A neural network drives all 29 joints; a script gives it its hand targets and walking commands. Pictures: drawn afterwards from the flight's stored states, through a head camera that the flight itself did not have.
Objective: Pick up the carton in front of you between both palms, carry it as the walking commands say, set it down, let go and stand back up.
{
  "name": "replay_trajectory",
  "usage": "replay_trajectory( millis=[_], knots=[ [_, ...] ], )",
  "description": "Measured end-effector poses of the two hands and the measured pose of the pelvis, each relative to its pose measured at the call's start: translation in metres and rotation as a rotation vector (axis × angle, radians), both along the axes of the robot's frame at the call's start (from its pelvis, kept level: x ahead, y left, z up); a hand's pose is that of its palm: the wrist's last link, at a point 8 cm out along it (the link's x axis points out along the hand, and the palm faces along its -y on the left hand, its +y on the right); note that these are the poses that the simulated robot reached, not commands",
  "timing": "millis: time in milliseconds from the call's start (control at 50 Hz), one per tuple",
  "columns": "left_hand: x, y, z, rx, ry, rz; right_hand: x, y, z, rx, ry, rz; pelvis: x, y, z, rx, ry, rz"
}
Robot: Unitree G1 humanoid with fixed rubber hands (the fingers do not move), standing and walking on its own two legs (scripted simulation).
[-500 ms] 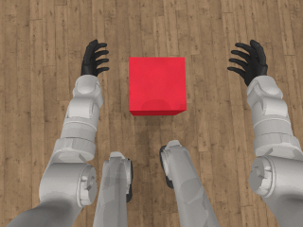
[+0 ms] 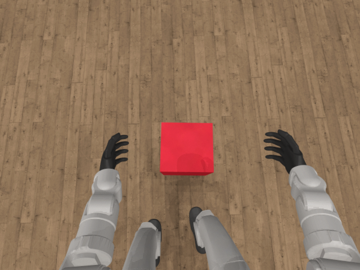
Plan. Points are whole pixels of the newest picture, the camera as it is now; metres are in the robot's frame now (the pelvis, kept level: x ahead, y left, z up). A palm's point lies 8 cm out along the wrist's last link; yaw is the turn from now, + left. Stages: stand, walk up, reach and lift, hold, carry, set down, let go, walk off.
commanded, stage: let go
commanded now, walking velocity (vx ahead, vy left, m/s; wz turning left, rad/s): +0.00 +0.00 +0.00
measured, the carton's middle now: (185, 151) +0.43 -0.06 -0.58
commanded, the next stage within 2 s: stand in 0.94 s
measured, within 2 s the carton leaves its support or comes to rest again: neither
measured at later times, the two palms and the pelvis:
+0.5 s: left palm (20, 256) +0.20 +0.27 -0.01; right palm (303, 238) +0.17 -0.20 +0.01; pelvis +0.02 +0.04 +0.07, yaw -1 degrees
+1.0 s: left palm (37, 265) +0.18 +0.24 -0.01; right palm (324, 222) +0.19 -0.24 +0.01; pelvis +0.03 +0.00 +0.06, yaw +0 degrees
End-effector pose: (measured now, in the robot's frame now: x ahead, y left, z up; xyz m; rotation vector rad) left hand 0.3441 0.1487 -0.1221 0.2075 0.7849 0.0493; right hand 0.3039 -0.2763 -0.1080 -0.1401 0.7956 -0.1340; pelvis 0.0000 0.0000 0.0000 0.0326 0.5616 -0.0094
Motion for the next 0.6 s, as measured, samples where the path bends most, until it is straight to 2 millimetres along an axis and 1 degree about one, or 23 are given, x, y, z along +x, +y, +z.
replay_trajectory(
  millis=[80,140,240,320,400,460,520,600],
  knots=[
    [-0.019,0.012,0.023,-0.020,-0.010,-0.001,-0.014,0.004,0.024,-0.018,-0.010,0.015,0.011,-0.002,0.015,-0.002,-0.061,0.004],
    [-0.035,0.023,0.038,-0.034,-0.013,0.006,-0.028,0.012,0.042,-0.012,-0.018,0.015,0.017,-0.001,0.026,-0.003,-0.110,0.007],
    [-0.066,0.049,0.064,-0.022,-0.027,0.014,-0.061,0.032,0.069,0.000,-0.012,0.021,0.024,0.003,0.043,-0.010,-0.210,0.013],
    [-0.094,0.072,0.083,-0.024,-0.032,0.025,-0.091,0.050,0.089,-0.008,-0.011,0.036,0.027,0.012,0.055,-0.020,-0.307,0.015],
    [-0.120,0.094,0.100,-0.014,-0.034,0.021,-0.111,0.063,0.109,-0.013,-0.036,0.050,0.027,0.023,0.063,-0.031,-0.422,0.011],
    [-0.137,0.110,0.110,-0.011,-0.035,0.027,-0.123,0.071,0.114,-0.012,-0.029,0.067,0.025,0.031,0.066,-0.039,-0.505,0.002],
    [-0.150,0.122,0.117,-0.012,-0.024,0.036,-0.132,0.076,0.112,-0.004,-0.005,0.062,0.022,0.039,0.068,-0.044,-0.569,-0.002],
    [-0.162,0.130,0.124,-0.002,-0.005,0.032,-0.134,0.083,0.108,0.015,-0.001,0.052,0.018,0.045,0.068,-0.046,-0.636,-0.008]
  ],
)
